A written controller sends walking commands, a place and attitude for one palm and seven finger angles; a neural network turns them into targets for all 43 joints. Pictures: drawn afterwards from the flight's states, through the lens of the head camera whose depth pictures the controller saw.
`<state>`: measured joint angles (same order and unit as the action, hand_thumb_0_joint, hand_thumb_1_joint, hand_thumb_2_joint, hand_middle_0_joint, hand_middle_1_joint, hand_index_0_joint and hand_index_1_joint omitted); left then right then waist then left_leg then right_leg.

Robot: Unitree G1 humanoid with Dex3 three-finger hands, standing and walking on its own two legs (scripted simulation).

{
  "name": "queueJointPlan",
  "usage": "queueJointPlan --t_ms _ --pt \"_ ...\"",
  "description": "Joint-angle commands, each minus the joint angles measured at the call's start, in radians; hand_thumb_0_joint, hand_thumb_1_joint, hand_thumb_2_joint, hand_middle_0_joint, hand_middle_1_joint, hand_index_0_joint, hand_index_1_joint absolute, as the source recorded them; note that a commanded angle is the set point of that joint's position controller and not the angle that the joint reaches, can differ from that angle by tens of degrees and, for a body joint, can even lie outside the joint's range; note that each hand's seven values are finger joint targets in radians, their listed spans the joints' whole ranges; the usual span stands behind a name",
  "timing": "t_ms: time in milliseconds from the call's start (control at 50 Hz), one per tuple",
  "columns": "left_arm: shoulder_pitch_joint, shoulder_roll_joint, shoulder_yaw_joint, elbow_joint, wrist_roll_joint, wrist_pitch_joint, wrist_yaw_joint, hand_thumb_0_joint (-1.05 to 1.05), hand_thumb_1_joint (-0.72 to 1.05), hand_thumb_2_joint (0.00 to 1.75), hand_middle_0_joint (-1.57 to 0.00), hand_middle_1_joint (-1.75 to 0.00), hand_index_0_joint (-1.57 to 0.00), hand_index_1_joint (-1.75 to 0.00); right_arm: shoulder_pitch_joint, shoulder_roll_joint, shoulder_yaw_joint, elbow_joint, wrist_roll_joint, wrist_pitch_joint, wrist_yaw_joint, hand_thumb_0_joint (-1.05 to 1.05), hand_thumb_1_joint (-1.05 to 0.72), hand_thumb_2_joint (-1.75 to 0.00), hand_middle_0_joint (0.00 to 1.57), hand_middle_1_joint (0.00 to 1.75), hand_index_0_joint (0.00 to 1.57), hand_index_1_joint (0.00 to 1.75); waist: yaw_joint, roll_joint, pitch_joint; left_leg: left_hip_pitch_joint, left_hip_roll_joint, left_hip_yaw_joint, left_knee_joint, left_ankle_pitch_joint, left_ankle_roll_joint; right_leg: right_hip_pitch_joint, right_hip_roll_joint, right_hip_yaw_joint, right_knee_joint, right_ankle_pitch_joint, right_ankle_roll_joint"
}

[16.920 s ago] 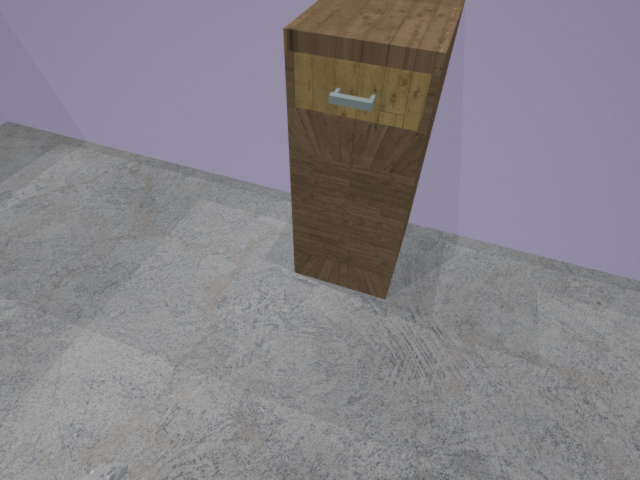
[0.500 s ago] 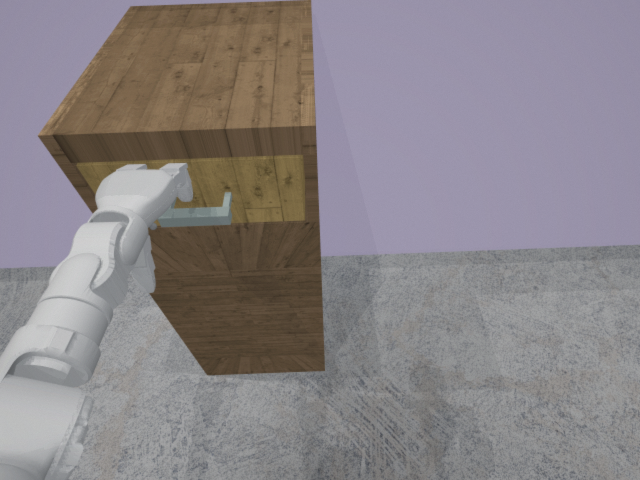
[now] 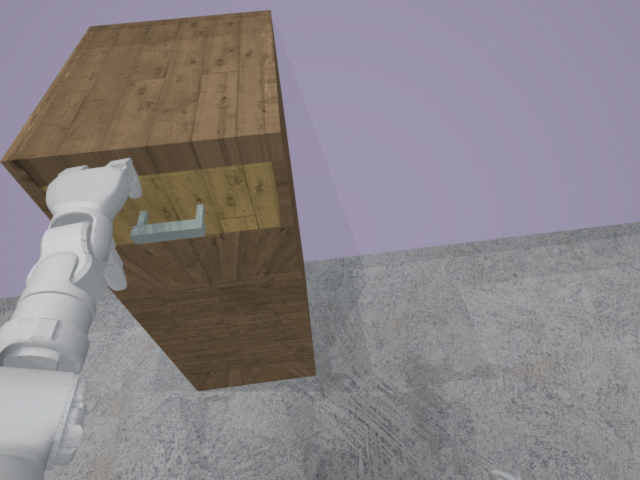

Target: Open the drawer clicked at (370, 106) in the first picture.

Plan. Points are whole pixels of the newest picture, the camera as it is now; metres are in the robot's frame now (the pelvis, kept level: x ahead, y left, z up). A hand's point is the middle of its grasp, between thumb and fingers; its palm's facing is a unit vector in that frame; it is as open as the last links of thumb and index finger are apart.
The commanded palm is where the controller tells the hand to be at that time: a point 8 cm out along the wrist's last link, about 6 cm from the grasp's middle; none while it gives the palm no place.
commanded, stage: move the hooked fingers above the handle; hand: left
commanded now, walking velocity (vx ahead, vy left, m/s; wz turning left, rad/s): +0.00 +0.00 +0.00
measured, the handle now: (170, 222) +0.48 +0.25 +0.03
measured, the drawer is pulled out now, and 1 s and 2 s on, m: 0.00 0.00 0.00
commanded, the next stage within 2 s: lower the fingers behind the handle in 0.24 s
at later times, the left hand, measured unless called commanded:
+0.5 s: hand (158, 200) +0.44 +0.23 +0.12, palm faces +0.08 +0.00 -1.00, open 13.3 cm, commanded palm +0.41 +0.28 +0.14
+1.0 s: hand (133, 239) +0.43 +0.28 +0.05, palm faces +0.03 -0.03 -1.00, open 13.9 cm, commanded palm +0.41 +0.29 +0.11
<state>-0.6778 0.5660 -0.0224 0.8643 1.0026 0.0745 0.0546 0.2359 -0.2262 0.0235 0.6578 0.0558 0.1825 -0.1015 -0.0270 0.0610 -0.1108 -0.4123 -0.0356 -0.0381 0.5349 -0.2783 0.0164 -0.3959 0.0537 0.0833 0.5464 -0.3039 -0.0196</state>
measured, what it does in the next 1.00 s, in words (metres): stands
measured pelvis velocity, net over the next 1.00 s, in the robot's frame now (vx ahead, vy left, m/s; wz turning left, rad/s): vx -0.01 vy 0.00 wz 0.03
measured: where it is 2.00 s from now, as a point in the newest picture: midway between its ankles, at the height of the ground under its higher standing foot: outside the picture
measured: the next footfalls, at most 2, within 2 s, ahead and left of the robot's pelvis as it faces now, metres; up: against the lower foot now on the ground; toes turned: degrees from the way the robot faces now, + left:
none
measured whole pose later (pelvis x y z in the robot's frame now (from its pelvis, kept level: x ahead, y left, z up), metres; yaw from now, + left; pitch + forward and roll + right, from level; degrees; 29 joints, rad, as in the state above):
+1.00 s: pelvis -0.01 +0.00 -0.02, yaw +2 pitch +15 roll -1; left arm -0.69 0.57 -0.02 0.85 1.02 -0.12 0.23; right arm 0.34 -0.30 -0.08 0.71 0.02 0.14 -0.08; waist -0.04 0.04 -0.13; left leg -0.65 -0.04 -0.08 0.73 -0.34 0.01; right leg -0.60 0.06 0.03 0.69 -0.36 -0.02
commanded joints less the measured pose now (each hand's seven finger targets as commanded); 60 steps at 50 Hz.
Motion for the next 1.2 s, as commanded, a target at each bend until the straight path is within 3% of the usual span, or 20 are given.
queueJointPlan --t_ms 0,40,60,140,220,280,320,360,460,620,680,740,760,800,860,900,1000,1040,1100,1180 --pt "-0.362 0.154 -0.026 -0.258 -0.004 -0.113 -0.043 0.00 -0.50 0.30 -0.30 -1.20 -0.30 -1.20 0.019 -0.168 -0.095 -0.128 -0.010 -0.054 -0.008 0.00 -0.90 -0.90 0.20 0.30 0.20 0.30 -0.021 -0.052 -0.237 0.131 -0.007 0.057 0.012 0.267 0.044 0.089 -0.029 -0.065 -0.053 0.312 -0.007" --pt "-0.453 0.092 -0.079 -0.401 -0.030 -0.187 -0.045 0.00 -0.50 0.30 -0.30 -1.20 -0.30 -1.20 0.034 -0.157 -0.109 -0.123 -0.021 -0.068 -0.002 0.00 -0.90 -0.90 0.20 0.30 0.20 0.30 -0.041 0.036 -0.271 0.217 -0.007 0.036 0.043 0.311 0.043 0.019 -0.022 -0.062 -0.043 0.290 -0.014" --pt "-0.496 0.060 -0.105 -0.486 -0.048 -0.221 -0.040 0.00 -0.50 0.30 -0.30 -1.20 -0.30 -1.20 0.046 -0.153 -0.116 -0.122 -0.026 -0.075 0.001 0.00 -0.90 -0.90 0.20 0.30 0.20 0.30 -0.060 0.035 -0.301 0.252 -0.007 0.022 0.056 0.344 0.044 0.005 -0.018 -0.066 -0.037 0.289 -0.015" --pt "-0.543 0.180 0.031 -0.550 -0.059 -0.275 0.068 0.00 -0.50 0.30 -0.30 -1.20 -0.30 -1.20 0.071 -0.157 -0.133 -0.085 -0.028 -0.084 0.005 0.00 -0.90 -0.90 0.20 0.30 0.20 0.30 -0.039 0.088 -0.374 0.293 -0.005 -0.014 0.090 0.404 0.018 -0.049 -0.005 -0.082 0.010 0.276 -0.027" --pt "-0.513 0.302 0.170 -0.389 -0.023 -0.171 0.220 0.00 -0.50 0.30 -0.30 -1.20 -0.30 -1.20 0.055 -0.161 -0.111 -0.052 -0.027 -0.080 0.022 0.00 -0.90 -0.90 0.20 0.30 0.20 0.30 0.014 0.036 -0.336 0.142 -0.013 -0.013 0.060 0.344 0.002 -0.010 0.002 -0.106 0.038 0.238 -0.040" --pt "-0.474 0.328 0.158 -0.273 0.013 -0.025 0.272 0.00 -0.50 0.30 -0.30 -1.20 -0.30 -1.20 -0.001 -0.157 -0.087 -0.054 -0.025 -0.066 0.032 0.00 -0.90 -0.90 0.20 0.30 0.20 0.30 0.052 0.068 -0.351 0.087 -0.018 0.023 0.038 0.338 -0.006 0.077 -0.004 -0.101 0.036 0.265 -0.041" --pt "-0.436 0.311 0.120 -0.168 0.029 0.069 0.248 0.00 -0.50 0.30 -0.30 -1.20 -0.30 -1.20 -0.016 -0.161 -0.079 -0.053 -0.024 -0.054 0.035 0.00 -0.90 -0.90 0.20 0.30 0.20 0.30 0.060 0.043 -0.354 0.061 -0.012 0.043 0.025 0.340 -0.006 0.122 -0.008 -0.095 0.027 0.295 -0.037" --pt "-0.412 0.283 0.090 -0.072 0.021 0.125 0.189 0.00 -0.50 0.30 -0.30 -1.20 -0.30 -1.20 -0.015 -0.170 -0.073 -0.056 -0.016 -0.032 0.032 0.00 -0.90 -0.90 0.20 0.30 0.20 0.30 0.043 -0.075 -0.318 0.031 -0.007 0.051 0.006 0.309 0.004 0.149 -0.010 -0.093 -0.004 0.293 -0.026" --pt "-0.390 0.328 0.085 0.011 0.000 0.140 0.079 0.00 -0.50 0.30 -0.30 -1.20 -0.30 -1.20 -0.042 -0.180 -0.053 -0.085 0.002 -0.009 -0.009 0.00 -0.90 -0.90 0.20 0.30 0.20 0.30 0.037 -0.231 -0.229 -0.034 -0.008 0.067 -0.041 0.169 0.025 0.200 -0.035 -0.064 -0.067 0.220 -0.002" --pt "-0.315 0.338 0.068 0.033 0.023 -0.005 0.005 0.00 -0.50 0.30 -0.30 -1.20 -0.30 -1.20 -0.013 -0.181 -0.052 -0.140 0.010 -0.042 -0.037 0.00 -0.90 -0.90 0.20 0.30 0.20 0.30 0.024 -0.171 -0.132 -0.087 -0.007 0.079 -0.023 0.051 0.028 0.104 -0.040 -0.035 -0.078 0.100 -0.005" --pt "-0.366 0.331 0.082 -0.044 0.025 -0.102 0.004 0.00 -0.50 0.30 -0.30 -1.20 -0.30 -1.20 0.043 -0.181 -0.072 -0.146 0.000 -0.061 -0.034 0.00 -0.90 -0.90 0.20 0.30 0.20 0.30 -0.007 -0.103 -0.177 -0.084 -0.008 0.075 0.021 0.052 0.038 0.067 -0.042 -0.031 -0.053 0.114 -0.001" --pt "-0.521 0.325 0.093 -0.242 0.023 -0.233 0.041 0.00 -0.50 0.30 -0.30 -1.20 -0.30 -1.20 0.094 -0.176 -0.104 -0.133 -0.014 -0.082 -0.031 0.00 -0.90 -0.90 0.20 0.30 0.20 0.30 -0.042 0.019 -0.325 0.002 -0.008 0.057 0.084 0.144 0.047 0.024 -0.033 -0.025 0.001 0.206 -0.005" --pt "-0.569 0.303 0.081 -0.315 0.018 -0.274 0.059 0.00 -0.50 0.30 -0.30 -1.20 -0.30 -1.20 0.116 -0.171 -0.118 -0.125 -0.023 -0.087 -0.027 0.00 -0.90 -0.90 0.20 0.30 0.20 0.30 -0.063 0.002 -0.381 0.028 -0.009 0.046 0.106 0.170 0.050 0.021 -0.027 -0.028 0.013 0.225 -0.004" --pt "-0.545 0.306 0.104 -0.356 0.029 -0.314 0.117 0.00 -0.50 0.30 -0.30 -1.20 -0.30 -1.20 0.142 -0.166 -0.141 -0.087 -0.033 -0.094 -0.021 0.00 -0.90 -0.90 0.20 0.30 0.20 0.30 -0.054 0.112 -0.470 0.112 -0.010 0.036 0.150 0.268 0.042 -0.044 -0.016 -0.037 0.053 0.265 -0.014" --pt "-0.468 0.215 0.063 -0.239 0.009 -0.255 0.173 0.00 -0.50 0.30 -0.30 -1.20 -0.30 -1.20 0.169 -0.173 -0.143 -0.044 -0.034 -0.088 0.007 0.00 -0.90 -0.90 0.20 0.30 0.20 0.30 -0.071 0.077 -0.400 0.085 -0.004 0.025 0.168 0.301 0.029 -0.122 -0.002 -0.071 0.066 0.257 -0.019" --pt "-0.434 0.227 0.081 -0.174 -0.008 -0.201 0.199 0.00 -0.50 0.30 -0.30 -1.20 -0.30 -1.20 0.163 -0.186 -0.140 -0.035 -0.030 -0.082 0.021 0.00 -0.90 -0.90 0.20 0.30 0.20 0.30 -0.058 0.033 -0.356 0.038 -0.001 0.025 0.155 0.277 0.026 -0.119 0.001 -0.081 0.068 0.246 -0.020" --pt "-0.441 0.274 0.105 -0.158 0.034 -0.103 0.222 0.00 -0.50 0.30 -0.30 -1.20 -0.30 -1.20 0.152 -0.189 -0.132 -0.043 -0.034 -0.060 0.042 0.00 -0.90 -0.90 0.20 0.30 0.20 0.30 -0.025 0.049 -0.435 0.046 -0.002 0.035 0.150 0.377 0.025 -0.034 0.006 -0.084 0.087 0.344 -0.027" --pt "-0.388 0.241 0.083 -0.081 0.039 -0.063 0.211 0.00 -0.50 0.30 -0.30 -1.20 -0.30 -1.20 0.145 -0.191 -0.126 -0.043 -0.029 -0.049 0.045 0.00 -0.90 -0.90 0.20 0.30 0.20 0.30 -0.034 -0.030 -0.352 0.004 0.002 0.035 0.134 0.332 0.027 -0.040 0.008 -0.092 0.069 0.310 -0.022" --pt "-0.373 0.207 0.041 -0.021 0.039 -0.041 0.182 0.00 -0.50 0.30 -0.30 -1.20 -0.30 -1.20 0.128 -0.193 -0.112 -0.056 -0.023 -0.039 0.043 0.00 -0.90 -0.90 0.20 0.30 0.20 0.30 -0.046 -0.081 -0.261 -0.039 0.002 0.035 0.104 0.236 0.033 -0.057 0.003 -0.093 0.042 0.236 -0.019" --pt "-0.350 0.225 0.052 0.009 0.059 -0.047 0.161 0.00 -0.50 0.30 -0.30 -1.20 -0.30 -1.20 0.120 -0.187 -0.104 -0.076 -0.026 -0.034 0.035 0.00 -0.90 -0.90 0.20 0.30 0.20 0.30 -0.035 -0.082 -0.251 -0.041 0.003 0.035 0.097 0.201 0.036 -0.061 0.000 -0.088 0.039 0.194 -0.023"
